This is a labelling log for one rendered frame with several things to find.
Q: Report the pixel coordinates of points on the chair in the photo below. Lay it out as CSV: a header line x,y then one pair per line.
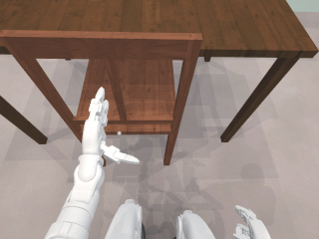
x,y
134,68

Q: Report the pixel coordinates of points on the left robot shin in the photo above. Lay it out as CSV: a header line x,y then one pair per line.
x,y
138,234

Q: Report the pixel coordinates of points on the right robot hand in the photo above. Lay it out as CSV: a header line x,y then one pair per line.
x,y
255,230

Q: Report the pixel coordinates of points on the table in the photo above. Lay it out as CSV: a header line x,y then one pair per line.
x,y
229,29

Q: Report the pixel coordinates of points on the left robot forearm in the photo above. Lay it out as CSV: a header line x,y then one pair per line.
x,y
79,208

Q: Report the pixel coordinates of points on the left robot hand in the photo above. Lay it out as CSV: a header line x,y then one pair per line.
x,y
93,132

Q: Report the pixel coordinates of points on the left robot thigh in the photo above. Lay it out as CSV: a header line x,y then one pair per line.
x,y
126,221

